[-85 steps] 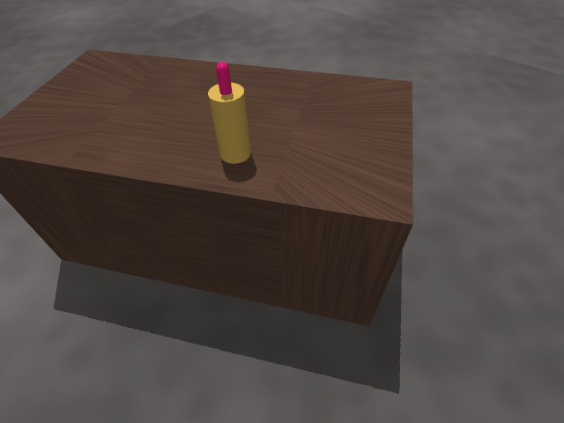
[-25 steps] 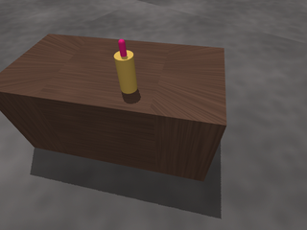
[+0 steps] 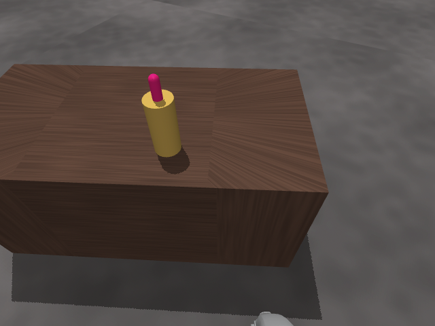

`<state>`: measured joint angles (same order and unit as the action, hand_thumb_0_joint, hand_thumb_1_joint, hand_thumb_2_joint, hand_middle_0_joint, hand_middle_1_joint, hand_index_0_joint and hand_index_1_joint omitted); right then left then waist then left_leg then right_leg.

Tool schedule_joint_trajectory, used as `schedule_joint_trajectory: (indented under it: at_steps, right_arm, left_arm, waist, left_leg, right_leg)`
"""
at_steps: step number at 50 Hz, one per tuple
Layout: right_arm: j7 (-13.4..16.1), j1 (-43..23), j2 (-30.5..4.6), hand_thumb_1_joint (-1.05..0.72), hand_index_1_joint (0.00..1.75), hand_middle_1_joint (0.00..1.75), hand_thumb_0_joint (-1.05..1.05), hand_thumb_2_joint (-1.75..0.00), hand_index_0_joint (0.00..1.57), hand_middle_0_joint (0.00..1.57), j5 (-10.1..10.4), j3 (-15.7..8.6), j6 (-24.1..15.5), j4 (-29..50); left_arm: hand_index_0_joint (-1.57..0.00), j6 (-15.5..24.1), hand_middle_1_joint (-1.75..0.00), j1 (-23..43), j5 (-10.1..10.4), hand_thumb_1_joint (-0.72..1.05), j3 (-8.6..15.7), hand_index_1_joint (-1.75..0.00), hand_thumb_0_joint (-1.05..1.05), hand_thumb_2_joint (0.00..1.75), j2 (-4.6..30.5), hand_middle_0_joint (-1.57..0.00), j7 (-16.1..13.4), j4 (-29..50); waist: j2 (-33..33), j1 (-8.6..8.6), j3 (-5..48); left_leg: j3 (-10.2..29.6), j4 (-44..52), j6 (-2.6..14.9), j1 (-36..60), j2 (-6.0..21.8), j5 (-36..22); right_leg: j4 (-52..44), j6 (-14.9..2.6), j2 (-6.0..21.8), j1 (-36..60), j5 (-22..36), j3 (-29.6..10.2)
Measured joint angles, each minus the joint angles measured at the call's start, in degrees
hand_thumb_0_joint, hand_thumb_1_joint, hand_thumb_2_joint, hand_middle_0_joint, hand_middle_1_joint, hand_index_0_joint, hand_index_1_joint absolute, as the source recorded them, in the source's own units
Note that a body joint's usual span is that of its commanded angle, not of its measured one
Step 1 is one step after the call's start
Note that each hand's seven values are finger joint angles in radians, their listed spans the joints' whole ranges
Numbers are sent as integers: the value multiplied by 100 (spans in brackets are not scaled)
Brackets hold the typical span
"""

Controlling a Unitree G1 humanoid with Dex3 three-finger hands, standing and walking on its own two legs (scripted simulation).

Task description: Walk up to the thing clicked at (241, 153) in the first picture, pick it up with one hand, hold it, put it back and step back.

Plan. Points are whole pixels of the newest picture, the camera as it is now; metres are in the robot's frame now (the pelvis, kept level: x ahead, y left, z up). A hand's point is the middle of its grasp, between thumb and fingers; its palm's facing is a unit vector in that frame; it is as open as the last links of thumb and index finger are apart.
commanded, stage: walk up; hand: left
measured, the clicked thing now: (161, 115) +0.69 +0.15 -0.04
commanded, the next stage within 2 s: none
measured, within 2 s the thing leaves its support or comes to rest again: neither
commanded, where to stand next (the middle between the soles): +0.20 +0.00 m, yaw -7 degrees
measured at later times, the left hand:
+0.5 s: hand (85, 299) +0.23 +0.29 -0.15, palm faces -0.13 -0.90 -0.42, open 7.4 cm
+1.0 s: hand (94, 286) +0.26 +0.28 -0.16, palm faces -0.20 -0.89 -0.42, open 7.4 cm
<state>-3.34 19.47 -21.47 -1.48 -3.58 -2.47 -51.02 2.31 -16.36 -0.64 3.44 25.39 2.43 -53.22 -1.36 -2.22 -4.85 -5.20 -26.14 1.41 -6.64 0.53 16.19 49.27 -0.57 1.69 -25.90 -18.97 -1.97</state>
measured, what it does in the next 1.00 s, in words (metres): walks ahead: right foot, then left foot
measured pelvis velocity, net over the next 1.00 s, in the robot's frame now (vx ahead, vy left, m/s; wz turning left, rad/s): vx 0.15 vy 0.03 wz -0.19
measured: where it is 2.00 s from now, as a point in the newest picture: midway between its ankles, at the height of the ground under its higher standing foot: outside the picture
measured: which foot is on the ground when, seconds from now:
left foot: down 0.00-0.16, up 0.18-0.50, down 0.52-1.00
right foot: up 0.00-0.12, down 0.14-0.54, up 0.56-0.82, down 0.84-1.00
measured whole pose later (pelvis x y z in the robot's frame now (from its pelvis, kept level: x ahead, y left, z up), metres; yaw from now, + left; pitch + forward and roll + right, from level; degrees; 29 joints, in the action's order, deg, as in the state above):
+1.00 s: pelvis +0.15 +0.03 -0.02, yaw -11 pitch -2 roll +1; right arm 0.7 9.0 -23.7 0.5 -2.1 0.1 -51.5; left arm -0.5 -12.7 -1.7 2.3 21.7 0.3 -53.3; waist 1.6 0.7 -5.9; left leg -0.1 -45.3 1.4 -21.6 2.3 23.6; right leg 42.7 -0.2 0.5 -16.3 -24.5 -1.4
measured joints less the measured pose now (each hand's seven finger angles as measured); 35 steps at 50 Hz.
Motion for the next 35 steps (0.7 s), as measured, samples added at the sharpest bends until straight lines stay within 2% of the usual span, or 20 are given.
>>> schedule_joint_trajectory:
  at_steps: [5,7,8,9,12,15,18,21,25,26,27,28,31,35]
  right_arm:
    - [-7,116,-141,-90,30,30,1,-90,21,21,13,5,59,135]
    - [0,138,-194,-90,30,30,1,-90,21,21,25,-1,116,202]
    - [17,116,-230,-90,30,30,1,-90,21,21,36,-11,150,210]
    - [35,81,-220,-90,30,30,1,-90,21,21,39,-7,193,210]
    - [51,-41,-155,-91,30,30,1,-90,21,20,14,82,305,223]
    - [39,-154,-211,-91,30,30,1,-90,21,20,36,89,307,301]
    - [56,-285,-289,-91,30,30,1,-90,21,20,27,51,294,413]
    - [110,-439,-326,-91,30,30,1,-90,21,20,56,-6,262,450]
    - [197,-608,-317,-91,30,30,1,-90,21,20,108,-51,207,360]
    - [227,-637,-282,-91,30,30,1,-90,21,20,99,-62,180,322]
    - [260,-691,-198,-91,30,30,1,-90,21,20,74,-61,164,270]
    - [276,-731,-123,-91,29,30,1,-90,20,20,56,-28,159,248]
    - [263,-869,61,-91,30,30,1,-90,21,20,65,123,167,218]
    - [300,-964,173,-90,30,30,1,-90,21,21,59,230,121,290]
  left_arm:
    - [-20,56,-30,160,-38,90,-41,-30,0,90,-130,-20,56,192]
    - [-20,125,-30,190,-39,90,-38,-30,0,90,-172,-20,25,255]
    - [-20,168,-30,242,-43,90,-29,-30,0,90,-235,-20,-9,277]
    - [-20,218,-30,266,-45,90,-25,-30,0,90,-269,-20,-44,342]
    - [-21,276,-30,217,18,90,-54,-30,0,90,-310,-20,-118,526]
    - [-21,276,-30,95,70,90,-105,-30,0,90,-380,-20,-171,612]
    - [-21,270,-30,-80,48,90,-146,-30,0,90,-382,-20,-216,650]
    - [-21,188,-30,-147,-8,90,-188,-30,0,90,-345,-20,-255,624]
    - [-21,10,-30,-93,12,90,-239,-30,0,90,-247,-20,-276,626]
    - [-21,-52,-30,-56,33,90,-237,-30,0,90,-206,-20,-286,616]
    - [-21,-125,-30,42,62,90,-217,-30,0,90,-159,-20,-307,574]
    - [-21,-200,-30,139,96,90,-196,-30,0,90,-132,-20,-336,541]
    - [-21,-317,-30,319,127,90,-185,-30,0,90,-73,-20,-392,438]
    - [-20,-359,-30,445,119,90,-135,-30,0,90,-20,-20,-330,305]
  waist:
    - [230,-74,-73]
    - [364,-95,-85]
    - [546,-103,-150]
    - [634,-87,-189]
    - [539,95,-167]
    - [542,197,-147]
    - [531,285,-160]
    - [491,323,-218]
    - [352,378,-294]
    - [263,364,-297]
    - [95,367,-343]
    - [-19,392,-384]
    - [-123,367,-458]
    - [-223,321,-432]
  left_leg:
    - [-165,-243,-63,241,22,483]
    - [-182,-640,-122,231,123,848]
    - [-102,-1031,-73,154,284,1039]
    - [60,-1597,-20,-30,325,1147]
    - [345,-3157,5,-740,59,1412]
    - [473,-3668,14,-1385,129,1072]
    - [581,-3405,-32,-1821,324,757]
    - [604,-2512,-113,-1931,470,471]
    - [514,-1386,-127,-1623,385,-386]
    - [492,-1247,-211,-1525,313,-302]
    - [430,-1337,-259,-1542,218,-179]
    - [376,-1449,-266,-1581,193,-100]
    - [366,-1579,-211,-1625,326,-8]
    - [300,-1504,-214,-1673,435,-45]
  right_leg:
    - [-1208,-50,97,235,393,175]
    - [-1575,-76,8,479,921,264]
    - [-1523,-69,-120,554,960,356]
    - [-1400,-71,-195,581,820,405]
    - [-1280,-132,-178,695,519,272]
    - [-1588,-112,-159,992,526,196]
    - [-1730,-54,-158,1166,490,73]
    - [-1636,25,-144,1191,348,-18]
    - [-1005,179,-97,978,-96,-128]
    - [-757,224,-46,884,-260,-156]
    - [-526,182,37,791,-379,-240]
    - [-302,88,-2,697,-598,-368]
    - [520,-67,-317,452,-1262,-403]
    - [930,-130,-390,309,-1263,-322]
